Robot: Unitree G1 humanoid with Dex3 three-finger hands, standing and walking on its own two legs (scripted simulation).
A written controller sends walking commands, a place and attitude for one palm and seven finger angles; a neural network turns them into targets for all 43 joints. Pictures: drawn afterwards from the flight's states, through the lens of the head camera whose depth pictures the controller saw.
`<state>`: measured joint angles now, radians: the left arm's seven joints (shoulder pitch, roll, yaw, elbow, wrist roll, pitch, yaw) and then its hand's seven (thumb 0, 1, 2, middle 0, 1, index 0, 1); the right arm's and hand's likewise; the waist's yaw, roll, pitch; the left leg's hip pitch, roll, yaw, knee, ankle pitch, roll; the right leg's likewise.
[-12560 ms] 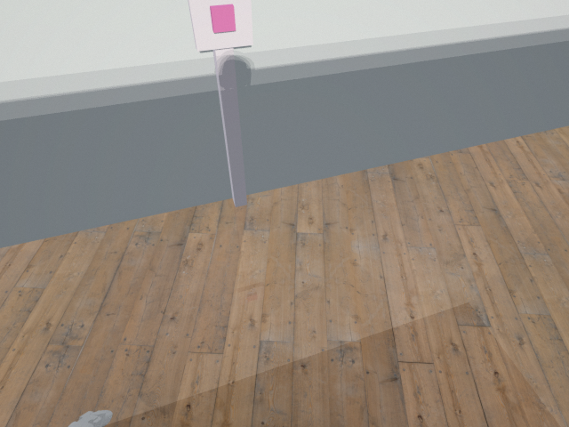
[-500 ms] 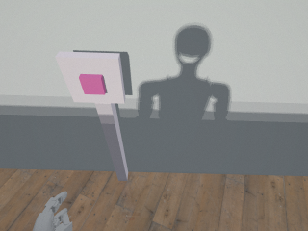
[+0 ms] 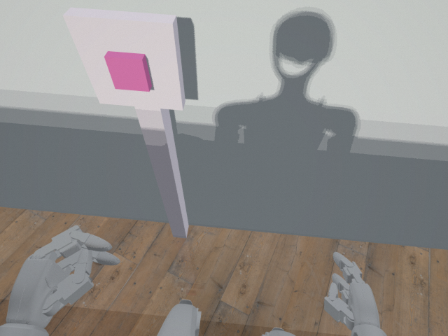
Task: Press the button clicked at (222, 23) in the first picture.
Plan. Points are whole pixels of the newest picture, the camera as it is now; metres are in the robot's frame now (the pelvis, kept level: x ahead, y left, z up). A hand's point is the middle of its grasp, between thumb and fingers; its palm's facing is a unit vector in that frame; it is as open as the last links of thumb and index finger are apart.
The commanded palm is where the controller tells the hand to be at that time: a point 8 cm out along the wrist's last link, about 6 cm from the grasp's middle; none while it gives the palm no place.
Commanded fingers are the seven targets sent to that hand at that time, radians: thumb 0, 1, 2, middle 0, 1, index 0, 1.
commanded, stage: raise the hand and make a fist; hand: left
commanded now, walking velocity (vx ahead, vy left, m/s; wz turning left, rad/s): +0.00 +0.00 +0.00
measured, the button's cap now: (130, 71) +0.52 +0.24 +0.17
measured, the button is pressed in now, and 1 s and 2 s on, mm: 0 0 0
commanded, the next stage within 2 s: aim a knuckle at the button in 1.38 s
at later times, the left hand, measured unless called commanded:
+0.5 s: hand (79, 245) +0.21 +0.23 +0.11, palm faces +0.04 -1.00 -0.05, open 3.1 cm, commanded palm +0.19 +0.28 +0.13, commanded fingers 0.00 0.90 0.90 -1.30 -1.50 -1.30 -1.50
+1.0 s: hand (80, 199) +0.26 +0.22 +0.16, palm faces +0.04 -1.00 -0.06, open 3.1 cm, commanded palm +0.23 +0.28 +0.17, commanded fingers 0.00 0.90 0.90 -1.30 -1.50 -1.30 -1.50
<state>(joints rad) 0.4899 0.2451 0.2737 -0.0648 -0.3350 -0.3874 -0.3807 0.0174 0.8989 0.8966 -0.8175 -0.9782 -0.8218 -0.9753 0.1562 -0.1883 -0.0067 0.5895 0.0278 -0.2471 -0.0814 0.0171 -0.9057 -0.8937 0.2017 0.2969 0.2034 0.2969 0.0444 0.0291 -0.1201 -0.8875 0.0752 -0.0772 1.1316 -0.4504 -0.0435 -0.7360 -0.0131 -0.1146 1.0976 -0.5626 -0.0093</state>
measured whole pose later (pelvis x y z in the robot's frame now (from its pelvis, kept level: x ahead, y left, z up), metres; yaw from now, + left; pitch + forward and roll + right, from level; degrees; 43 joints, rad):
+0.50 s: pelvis +0.01 +0.02 +0.03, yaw +0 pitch +8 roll -3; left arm 0.47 0.26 0.24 -0.13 -0.32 -0.27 -0.27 0.02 0.90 0.90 -1.29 -1.49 -1.29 -1.49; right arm 0.24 -0.22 0.00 0.58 0.04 -0.25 -0.09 0.02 -0.91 -0.89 0.20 0.30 0.20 0.30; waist 0.00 0.03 -0.11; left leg -0.70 0.06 -0.03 0.95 -0.40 -0.01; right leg -0.56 -0.03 -0.08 0.90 -0.48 0.02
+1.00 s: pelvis +0.03 +0.02 +0.05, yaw +0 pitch +4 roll -2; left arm 0.31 0.28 0.25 -0.15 -0.31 -0.09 -0.26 0.02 0.90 0.90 -1.30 -1.50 -1.30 -1.50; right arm 0.25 -0.24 0.05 0.59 0.05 -0.25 -0.09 0.02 -0.90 -0.89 0.20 0.30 0.20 0.30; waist 0.02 0.05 -0.09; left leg -0.51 0.05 -0.01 0.79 -0.35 -0.01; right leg -0.37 -0.04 -0.07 0.74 -0.43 0.02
